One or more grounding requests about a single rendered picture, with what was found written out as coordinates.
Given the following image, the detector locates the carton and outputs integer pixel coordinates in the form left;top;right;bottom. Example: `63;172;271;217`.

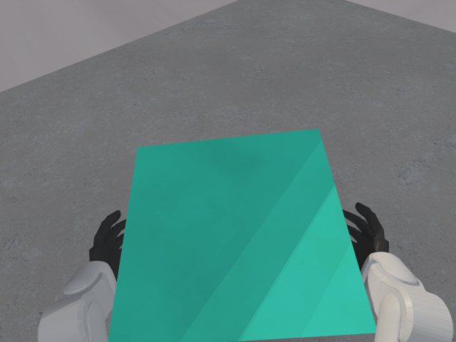
108;129;376;342

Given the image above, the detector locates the right robot forearm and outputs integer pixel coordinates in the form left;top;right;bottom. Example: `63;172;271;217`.
361;252;454;342

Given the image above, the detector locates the left robot forearm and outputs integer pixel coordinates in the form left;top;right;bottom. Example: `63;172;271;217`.
38;261;117;342

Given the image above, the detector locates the right robot hand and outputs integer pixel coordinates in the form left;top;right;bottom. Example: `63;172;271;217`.
342;202;389;271

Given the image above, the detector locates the left robot hand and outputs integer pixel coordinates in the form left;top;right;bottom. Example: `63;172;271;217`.
89;210;126;282

